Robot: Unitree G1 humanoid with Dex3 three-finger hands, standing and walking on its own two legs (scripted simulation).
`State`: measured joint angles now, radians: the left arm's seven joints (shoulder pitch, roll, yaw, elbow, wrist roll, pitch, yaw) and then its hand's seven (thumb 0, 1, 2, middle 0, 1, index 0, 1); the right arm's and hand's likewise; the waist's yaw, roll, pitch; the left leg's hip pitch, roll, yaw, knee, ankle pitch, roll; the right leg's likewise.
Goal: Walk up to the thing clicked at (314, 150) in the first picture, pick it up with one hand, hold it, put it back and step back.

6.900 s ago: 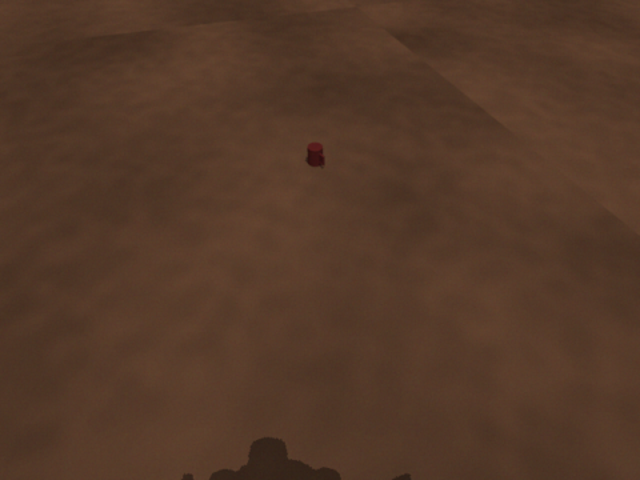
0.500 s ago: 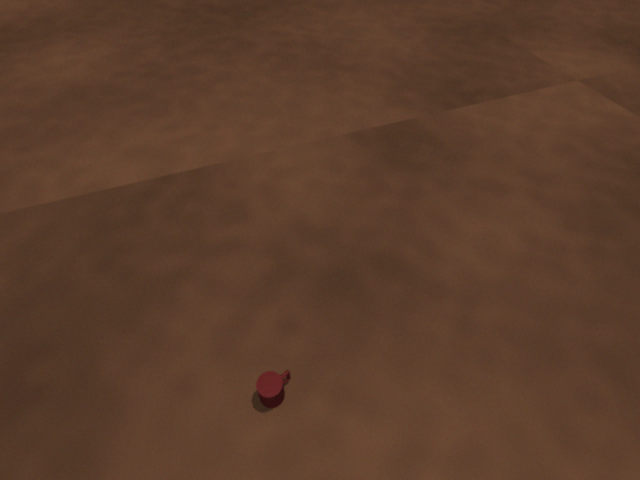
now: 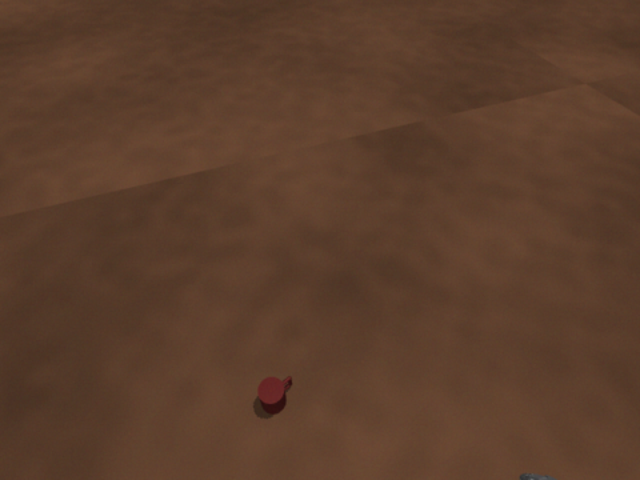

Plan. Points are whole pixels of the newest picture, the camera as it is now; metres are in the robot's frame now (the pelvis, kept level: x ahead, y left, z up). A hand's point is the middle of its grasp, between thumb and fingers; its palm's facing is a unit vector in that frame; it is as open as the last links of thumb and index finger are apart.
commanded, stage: walk up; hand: left
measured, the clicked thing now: (276, 392) +0.47 +0.14 -0.73
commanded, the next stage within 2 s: none
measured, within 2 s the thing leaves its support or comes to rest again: neither
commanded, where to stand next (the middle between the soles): +0.06 -0.04 m, yaw +0 degrees
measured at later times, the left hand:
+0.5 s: hand out of the picture +0.02 +0.29 -0.16, palm faces +0.00 -0.91 -0.41, open 7.4 cm
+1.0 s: hand out of the picture +0.12 +0.24 -0.18, palm faces -0.02 -0.93 -0.37, open 7.4 cm
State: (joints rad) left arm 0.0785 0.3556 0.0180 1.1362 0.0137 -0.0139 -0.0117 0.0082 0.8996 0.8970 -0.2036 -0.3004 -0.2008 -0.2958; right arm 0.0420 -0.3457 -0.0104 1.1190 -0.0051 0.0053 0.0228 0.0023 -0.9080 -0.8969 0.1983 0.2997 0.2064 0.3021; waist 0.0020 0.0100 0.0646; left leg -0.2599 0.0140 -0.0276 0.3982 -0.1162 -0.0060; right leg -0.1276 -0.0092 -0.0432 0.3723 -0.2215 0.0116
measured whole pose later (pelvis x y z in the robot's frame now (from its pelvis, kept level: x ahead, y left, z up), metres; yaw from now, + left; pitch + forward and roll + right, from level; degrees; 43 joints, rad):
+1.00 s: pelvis +0.00 -0.01 -0.04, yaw +1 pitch -3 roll +0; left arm 0.07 0.33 0.04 0.86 0.01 0.00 0.00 0.01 0.90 0.90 -0.20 -0.30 -0.20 -0.30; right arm 0.16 -0.41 -0.06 0.85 0.02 0.06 -0.03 0.00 -0.91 -0.90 0.20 0.30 0.20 0.30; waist -0.01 0.05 0.27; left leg -0.33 -0.04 -0.08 1.18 -0.62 0.01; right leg -0.49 -0.01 -0.01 0.64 -0.09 -0.01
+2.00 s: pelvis -0.03 -0.04 -0.01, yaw +0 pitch -4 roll +0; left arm 0.36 0.37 0.05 0.91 0.03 -0.08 0.03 0.01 0.89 0.90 -0.21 -0.30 -0.21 -0.30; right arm 0.33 -0.45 -0.08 0.86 -0.03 0.06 0.06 0.00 -0.91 -0.90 0.20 0.30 0.20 0.30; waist 0.01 0.14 0.05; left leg -0.53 -0.03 -0.17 1.09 -0.29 -0.01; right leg -0.20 0.01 -0.05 0.52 -0.26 -0.02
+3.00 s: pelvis -0.01 -0.02 +0.00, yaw +1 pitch -3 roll +0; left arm 0.11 0.37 -0.01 1.12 0.01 -0.02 -0.01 0.01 0.90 0.90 -0.20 -0.30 -0.20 -0.30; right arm 0.10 -0.35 -0.02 1.14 -0.01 0.00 0.02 0.00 -0.91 -0.90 0.20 0.30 0.21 0.30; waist 0.00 0.00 0.07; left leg -0.13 0.03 -0.02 0.36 -0.18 -0.04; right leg -0.16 -0.02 0.01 0.37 -0.17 0.02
